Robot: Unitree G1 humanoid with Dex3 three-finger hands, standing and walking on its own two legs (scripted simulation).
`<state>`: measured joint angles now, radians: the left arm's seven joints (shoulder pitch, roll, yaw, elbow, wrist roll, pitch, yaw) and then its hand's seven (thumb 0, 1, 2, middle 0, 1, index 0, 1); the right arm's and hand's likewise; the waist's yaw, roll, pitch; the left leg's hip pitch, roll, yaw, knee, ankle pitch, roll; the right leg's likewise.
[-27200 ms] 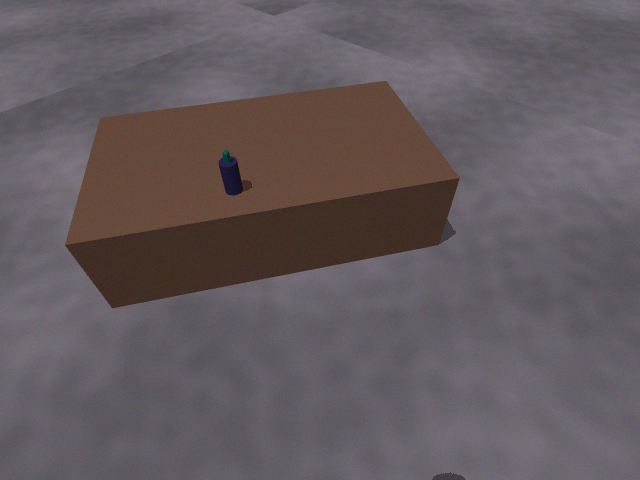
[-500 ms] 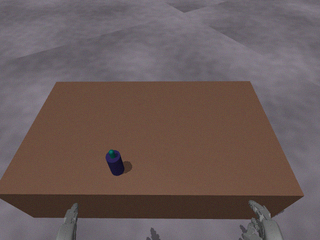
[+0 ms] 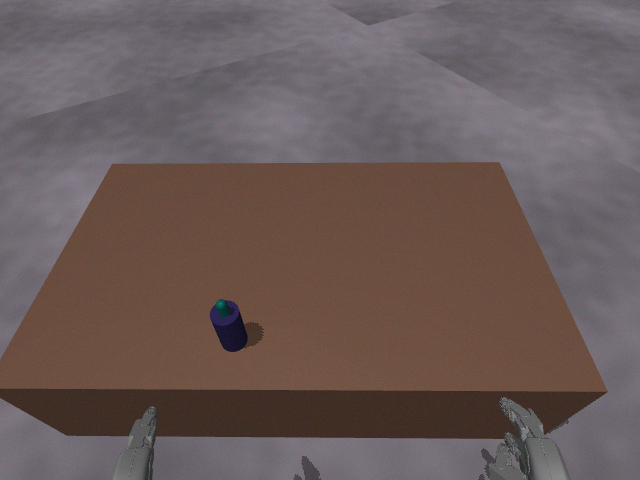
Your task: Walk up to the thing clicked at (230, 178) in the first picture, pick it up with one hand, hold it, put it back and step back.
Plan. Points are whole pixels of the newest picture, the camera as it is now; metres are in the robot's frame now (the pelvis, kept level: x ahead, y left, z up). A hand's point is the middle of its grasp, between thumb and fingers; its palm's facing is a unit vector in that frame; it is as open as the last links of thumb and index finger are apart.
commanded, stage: home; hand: left
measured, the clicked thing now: (227, 322) +0.51 +0.21 -0.28
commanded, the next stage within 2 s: stand in 0.04 s
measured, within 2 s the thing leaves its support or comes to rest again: neither
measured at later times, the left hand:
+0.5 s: hand out of the picture +0.12 +0.24 -0.11, palm faces -0.02 -0.94 -0.34, open 11.3 cm
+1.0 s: hand out of the picture +0.05 +0.26 -0.11, palm faces +0.00 -0.94 -0.33, open 7.4 cm
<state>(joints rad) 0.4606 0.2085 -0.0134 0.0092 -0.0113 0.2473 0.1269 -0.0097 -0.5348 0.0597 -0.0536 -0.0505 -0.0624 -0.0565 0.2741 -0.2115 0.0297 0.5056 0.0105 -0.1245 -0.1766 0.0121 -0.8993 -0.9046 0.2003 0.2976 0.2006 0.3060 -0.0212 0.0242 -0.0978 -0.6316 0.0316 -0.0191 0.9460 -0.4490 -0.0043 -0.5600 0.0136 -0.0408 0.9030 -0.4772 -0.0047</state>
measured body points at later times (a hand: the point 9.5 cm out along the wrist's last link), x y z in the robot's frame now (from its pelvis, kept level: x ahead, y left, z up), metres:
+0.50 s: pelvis +0.00 +0.01 +0.02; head +0.02 +0.01 +0.47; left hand +0.12 +0.29 -0.08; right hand +0.12 -0.28 -0.09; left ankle +0.02 +0.12 -0.69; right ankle -0.01 -0.12 -0.69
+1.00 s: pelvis +0.00 +0.02 +0.05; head -0.01 +0.02 +0.50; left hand +0.05 +0.31 -0.08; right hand +0.07 -0.26 -0.08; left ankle +0.02 +0.12 -0.69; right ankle -0.01 -0.12 -0.69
